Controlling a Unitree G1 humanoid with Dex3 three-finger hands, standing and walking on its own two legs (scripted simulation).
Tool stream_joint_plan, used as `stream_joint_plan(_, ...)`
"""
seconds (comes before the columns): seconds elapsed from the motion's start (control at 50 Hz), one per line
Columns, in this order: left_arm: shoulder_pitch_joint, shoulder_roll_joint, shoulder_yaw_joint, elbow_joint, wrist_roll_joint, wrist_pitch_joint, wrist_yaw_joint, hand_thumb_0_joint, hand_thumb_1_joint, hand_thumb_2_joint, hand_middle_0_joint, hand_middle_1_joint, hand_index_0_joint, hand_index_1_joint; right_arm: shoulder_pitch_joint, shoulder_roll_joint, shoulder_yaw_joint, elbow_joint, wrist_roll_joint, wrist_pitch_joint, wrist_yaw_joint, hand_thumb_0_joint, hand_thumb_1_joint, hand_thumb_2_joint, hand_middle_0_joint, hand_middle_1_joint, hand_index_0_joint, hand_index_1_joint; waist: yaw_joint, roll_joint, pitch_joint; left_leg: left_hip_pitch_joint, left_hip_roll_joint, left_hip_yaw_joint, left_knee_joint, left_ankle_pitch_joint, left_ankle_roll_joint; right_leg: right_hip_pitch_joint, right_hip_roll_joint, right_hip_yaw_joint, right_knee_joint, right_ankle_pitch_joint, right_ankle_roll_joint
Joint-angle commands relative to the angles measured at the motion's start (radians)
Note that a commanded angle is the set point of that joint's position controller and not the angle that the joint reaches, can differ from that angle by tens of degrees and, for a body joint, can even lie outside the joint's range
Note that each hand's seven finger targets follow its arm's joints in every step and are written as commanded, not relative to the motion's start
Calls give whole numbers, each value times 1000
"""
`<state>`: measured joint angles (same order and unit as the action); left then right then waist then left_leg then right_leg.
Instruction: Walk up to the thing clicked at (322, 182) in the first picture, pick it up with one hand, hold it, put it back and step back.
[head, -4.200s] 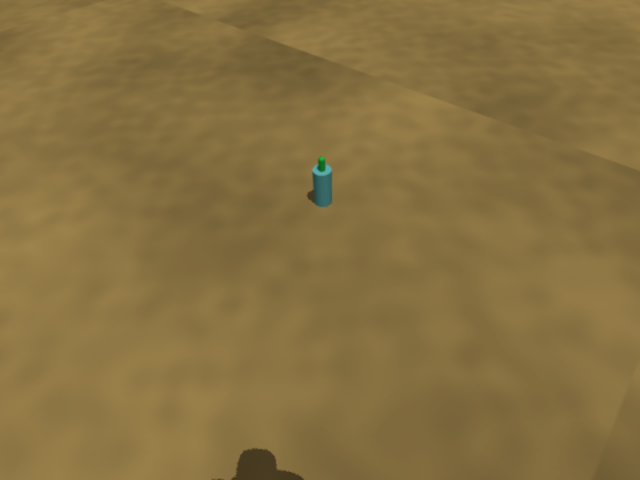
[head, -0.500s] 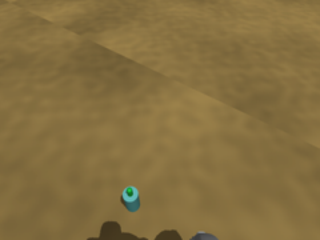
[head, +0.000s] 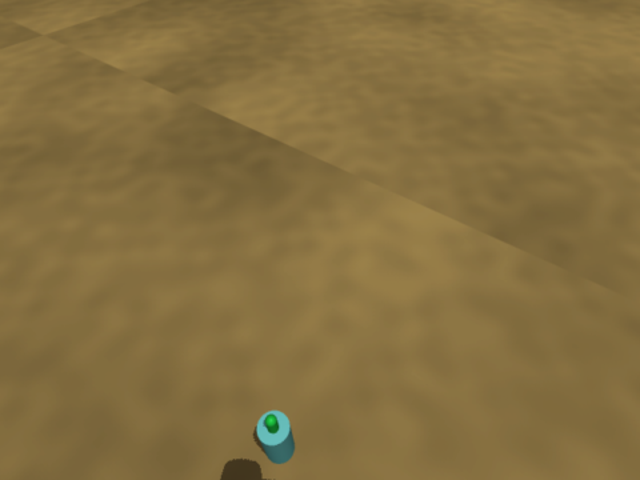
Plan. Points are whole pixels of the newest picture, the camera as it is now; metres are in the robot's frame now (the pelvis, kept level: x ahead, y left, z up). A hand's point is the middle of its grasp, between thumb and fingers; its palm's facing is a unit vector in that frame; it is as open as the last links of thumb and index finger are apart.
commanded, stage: walk up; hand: left
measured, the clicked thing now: (275, 434) +0.37 +0.17 -0.63
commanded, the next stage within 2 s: stand in 1.36 s
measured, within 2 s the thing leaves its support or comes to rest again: neither
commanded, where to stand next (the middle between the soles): +0.07 -0.02 m, yaw +0 degrees
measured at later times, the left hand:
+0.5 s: hand out of the picture +0.11 +0.24 -0.13, palm faces +0.00 -0.94 -0.33, open 7.4 cm
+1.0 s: hand out of the picture +0.13 +0.23 -0.13, palm faces -0.04 -0.94 -0.33, open 7.4 cm
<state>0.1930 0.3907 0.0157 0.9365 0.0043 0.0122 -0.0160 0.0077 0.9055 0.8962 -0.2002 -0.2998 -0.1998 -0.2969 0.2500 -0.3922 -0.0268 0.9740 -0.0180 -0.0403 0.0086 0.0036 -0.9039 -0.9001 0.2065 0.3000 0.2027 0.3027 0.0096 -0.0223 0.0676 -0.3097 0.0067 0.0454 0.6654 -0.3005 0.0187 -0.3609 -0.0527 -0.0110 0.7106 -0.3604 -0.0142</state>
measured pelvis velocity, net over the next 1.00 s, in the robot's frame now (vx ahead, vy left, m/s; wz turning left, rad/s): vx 0.04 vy -0.02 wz -0.01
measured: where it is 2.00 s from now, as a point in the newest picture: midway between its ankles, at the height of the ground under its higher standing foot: outside the picture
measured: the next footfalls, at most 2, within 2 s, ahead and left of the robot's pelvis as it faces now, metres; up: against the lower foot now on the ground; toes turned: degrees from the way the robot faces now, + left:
none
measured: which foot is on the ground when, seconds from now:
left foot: down 0.00-1.00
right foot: down 0.00-1.00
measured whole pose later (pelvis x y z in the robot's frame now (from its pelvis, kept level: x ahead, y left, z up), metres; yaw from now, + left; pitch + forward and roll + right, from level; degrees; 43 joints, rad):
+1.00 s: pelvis +0.04 -0.02 +0.03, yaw -1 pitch -2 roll +0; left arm 0.08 0.34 0.01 1.16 0.01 0.00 -0.01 0.01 0.91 0.90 -0.20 -0.30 -0.20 -0.30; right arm 0.10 -0.36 -0.01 1.16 0.00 -0.02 0.00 0.00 -0.90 -0.90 0.21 0.30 0.20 0.30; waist -0.01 0.00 0.06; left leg -0.09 0.04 0.05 0.32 -0.19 -0.02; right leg -0.12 -0.01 -0.01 0.33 -0.17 0.00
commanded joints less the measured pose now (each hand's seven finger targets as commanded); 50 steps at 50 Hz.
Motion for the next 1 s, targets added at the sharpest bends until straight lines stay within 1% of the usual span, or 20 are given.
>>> stream_joint_plan(0.0,-7,185,52,-6,-9,-22,5,0,900,900,-200,-300,-200,-300,-128,-256,-42,-61,-4,-31,-17,0,-900,-900,200,300,200,300,30,128,48,-104,236,-321,-381,-179,118,45,-8,47,-48,-39,-16)
stream_joint_plan(0.02,20,183,50,20,-9,-29,7,0,900,900,-200,-300,-200,-300,-137,-253,-39,-53,2,-31,-15,0,-900,-900,200,300,200,300,39,154,1,-66,213,-262,-330,-57,93,110,0,27,-129,42,-19)
stream_joint_plan(0.04,20,190,50,37,-6,-36,9,0,900,900,-200,-300,-200,-300,-131,-242,-35,-45,5,-29,-12,0,-900,-900,200,300,200,300,34,153,-45,-39,187,-214,-287,54,69,165,4,27,-195,122,-17)
stream_joint_plan(0.06,4,197,50,45,-3,-41,12,0,900,900,-200,-300,-200,-300,-124,-223,-28,-37,11,-28,-10,0,-900,-900,200,300,200,300,27,140,-86,-6,174,-187,-260,122,50,202,-14,55,-225,186,-21)
stream_joint_plan(0.08,-31,204,44,46,-3,-44,12,0,900,900,-200,-300,-200,-300,-103,-208,-22,-25,16,-26,-11,0,-900,-900,200,300,200,300,8,119,-113,20,154,-173,-260,133,36,212,-29,88,-230,224,-29)
stream_joint_plan(0.1,-66,203,37,48,-5,-44,9,0,900,900,-200,-300,-200,-300,-101,-210,-24,-13,17,-24,-13,0,-900,-900,200,300,200,300,-7,118,-109,29,139,-165,-283,83,27,200,-36,87,-231,223,-32)
stream_joint_plan(0.12,-83,198,31,48,-8,-42,8,0,900,900,-200,-300,-200,-300,-115,-214,-24,-4,15,-24,-17,0,-900,-900,200,300,200,300,-8,117,-103,55,138,-156,-299,75,24,186,-40,77,-231,237,-26)
stream_joint_plan(0.16,-73,190,23,78,-14,-40,9,0,900,900,-200,-300,-200,-300,-160,-221,-25,11,15,-23,-20,0,-900,-900,200,300,200,300,8,113,-111,116,146,-148,-289,171,29,178,-45,60,-253,275,-17)
stream_joint_plan(0.24,-91,195,20,118,-14,-46,14,0,900,900,-200,-300,-200,-300,-166,-202,-20,43,26,-18,-22,0,-900,-900,200,300,200,300,-7,41,-146,190,127,-105,-252,325,19,216,-77,88,-298,429,-26)
stream_joint_plan(0.28,-114,195,15,126,-14,-46,15,0,900,900,-200,-300,-200,-300,-183,-198,-19,57,26,-13,-21,0,-900,-900,200,300,200,300,-12,24,-128,193,121,-98,-276,303,17,211,-82,95,-323,432,-19)
stream_joint_plan(0.36,-142,181,14,151,-10,-42,16,0,900,900,-200,-300,-200,-300,-214,-195,-19,83,23,-8,-18,0,-900,-900,200,300,200,300,-11,13,-114,199,128,-105,-327,272,17,221,-79,89,-359,370,-8)
stream_joint_plan(0.4,-138,176,15,164,-9,-43,17,0,900,900,-200,-300,-200,-300,-228,-190,-18,92,22,-7,-17,0,-900,-900,200,300,200,300,-8,9,-125,227,129,-101,-330,289,14,228,-80,87,-375,373,-7)
stream_joint_plan(0.46,-156,172,16,172,-6,-43,17,0,900,900,-200,-300,-200,-300,-246,-185,-17,105,17,-5,-16,0,-900,-900,200,300,200,300,-7,4,-110,228,126,-96,-360,267,7,225,-80,89,-401,359,-1)
stream_joint_plan(0.54,-164,168,21,175,-3,-44,18,0,900,900,-200,-300,-200,-300,-252,-181,-16,115,16,-6,-15,0,-900,-900,200,300,200,300,-7,3,-130,250,130,-87,-372,293,2,248,-83,90,-416,388,2)
stream_joint_plan(0.56,-173,171,23,175,-1,-44,18,0,900,900,-200,-300,-200,-300,-252,-183,-19,116,14,-5,-15,0,-900,-900,200,300,200,300,-12,6,-132,247,130,-84,-374,288,1,254,-83,88,-417,389,-1)
stream_joint_plan(0.66,-179,169,29,172,3,-42,19,0,900,900,-200,-300,-200,-300,-249,-173,-17,122,13,-4,-16,0,-900,-900,200,300,200,300,-12,10,-114,226,127,-81,-391,253,-5,257,-79,88,-428,355,0)
stream_joint_plan(0.74,-169,165,30,169,5,-40,18,0,900,900,-200,-300,-200,-300,-247,-177,-18,122,10,-3,-16,0,-900,-900,200,300,200,300,-10,21,-112,226,127,-80,-396,215,-1,254,-74,89,-436,328,-2)
stream_joint_plan(0.88,-170,166,34,160,6,-38,18,0,900,900,-200,-300,-200,-300,-222,-174,-16,123,8,-3,-17,0,-900,-900,200,300,200,300,-12,17,-119,231,125,-77,-389,226,-2,254,-72,96,-429,343,-4)
stream_joint_plan(0.94,-168,166,37,159,5,-37,18,0,900,900,-200,-300,-200,-300,-211,-173,-17,120,11,-2,-17,0,-900,-900,200,300,200,300,-13,9,-106,232,125,-77,-386,220,-1,240,-65,97,-429,326,-4)
stream_joint_plan(0.98,-180,166,37,152,7,-37,18,0,900,900,-200,-300,-200,-300,-194,-176,-16,123,9,-2,-18,0,-900,-900,200,300,200,300,-20,18,-118,217,125,-75,-388,211,-2,265,-71,100,-424,335,-8)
